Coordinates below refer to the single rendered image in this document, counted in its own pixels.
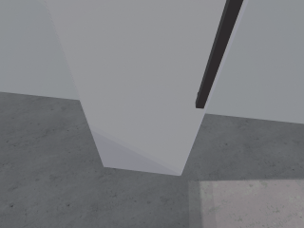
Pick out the fridge door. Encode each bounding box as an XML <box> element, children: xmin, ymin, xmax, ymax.
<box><xmin>44</xmin><ymin>0</ymin><xmax>246</xmax><ymax>176</ymax></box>

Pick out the handle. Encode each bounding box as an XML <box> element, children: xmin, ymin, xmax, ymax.
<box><xmin>195</xmin><ymin>0</ymin><xmax>243</xmax><ymax>109</ymax></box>

